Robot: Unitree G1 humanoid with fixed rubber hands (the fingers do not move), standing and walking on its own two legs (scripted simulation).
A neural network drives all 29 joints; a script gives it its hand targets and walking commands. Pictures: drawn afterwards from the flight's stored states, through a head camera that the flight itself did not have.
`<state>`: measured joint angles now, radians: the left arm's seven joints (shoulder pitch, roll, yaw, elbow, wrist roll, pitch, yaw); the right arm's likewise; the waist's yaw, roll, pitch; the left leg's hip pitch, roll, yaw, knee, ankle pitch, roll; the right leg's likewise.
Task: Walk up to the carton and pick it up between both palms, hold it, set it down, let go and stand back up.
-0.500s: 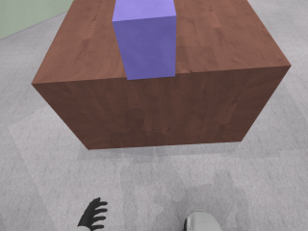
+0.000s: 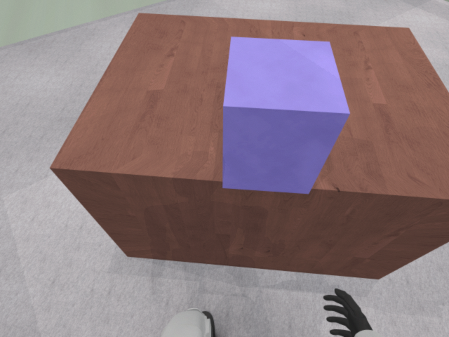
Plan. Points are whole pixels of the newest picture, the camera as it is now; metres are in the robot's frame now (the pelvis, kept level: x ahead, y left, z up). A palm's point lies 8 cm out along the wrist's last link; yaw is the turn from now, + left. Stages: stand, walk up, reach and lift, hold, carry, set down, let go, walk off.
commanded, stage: walk up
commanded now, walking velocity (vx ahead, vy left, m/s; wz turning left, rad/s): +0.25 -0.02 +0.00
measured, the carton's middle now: (272, 120) +0.52 -0.04 +0.05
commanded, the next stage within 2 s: none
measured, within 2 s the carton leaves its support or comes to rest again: neither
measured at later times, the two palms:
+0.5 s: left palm (135, 302) +0.17 +0.21 -0.12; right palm out of the picture +0.05 -0.21 -0.12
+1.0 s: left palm out of the picture +0.11 +0.19 -0.13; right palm out of the picture +0.04 -0.29 -0.11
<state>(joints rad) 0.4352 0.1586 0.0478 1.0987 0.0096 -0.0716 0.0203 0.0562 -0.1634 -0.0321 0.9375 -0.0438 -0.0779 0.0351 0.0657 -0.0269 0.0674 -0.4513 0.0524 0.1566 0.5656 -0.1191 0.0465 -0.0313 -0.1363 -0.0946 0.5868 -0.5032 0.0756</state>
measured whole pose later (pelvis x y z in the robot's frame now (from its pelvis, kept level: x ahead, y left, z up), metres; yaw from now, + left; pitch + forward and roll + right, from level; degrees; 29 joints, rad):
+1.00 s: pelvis +0.09 -0.04 +0.02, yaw -2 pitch +0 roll +0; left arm 0.25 0.19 0.06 1.09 0.03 0.05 0.01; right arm 0.32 -0.17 -0.06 1.09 -0.04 0.01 -0.07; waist -0.04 -0.03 0.04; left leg -0.23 0.10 0.12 0.44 -0.20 -0.03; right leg -0.41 0.01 -0.08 0.80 -0.36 0.01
